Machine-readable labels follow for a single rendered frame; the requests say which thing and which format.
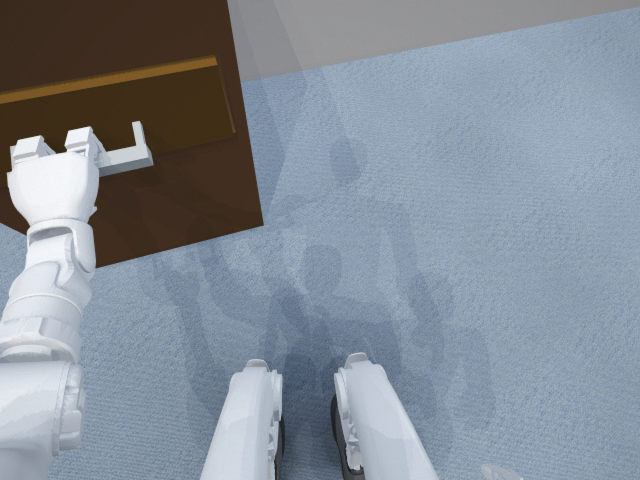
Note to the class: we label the left robot hand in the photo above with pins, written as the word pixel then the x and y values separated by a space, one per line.
pixel 44 185

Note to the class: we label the left robot shin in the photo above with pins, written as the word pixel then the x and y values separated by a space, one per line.
pixel 273 434

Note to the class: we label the left robot upper arm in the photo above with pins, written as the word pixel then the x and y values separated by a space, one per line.
pixel 42 412

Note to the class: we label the drawer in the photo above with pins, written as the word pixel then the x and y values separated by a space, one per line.
pixel 179 104

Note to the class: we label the cabinet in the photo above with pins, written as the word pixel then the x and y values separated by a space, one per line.
pixel 190 194

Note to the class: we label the robot left thigh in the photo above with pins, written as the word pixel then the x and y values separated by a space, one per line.
pixel 239 448

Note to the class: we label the robot left forearm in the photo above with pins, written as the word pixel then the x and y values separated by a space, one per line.
pixel 42 317

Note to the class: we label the handle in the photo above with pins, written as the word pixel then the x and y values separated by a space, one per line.
pixel 120 160

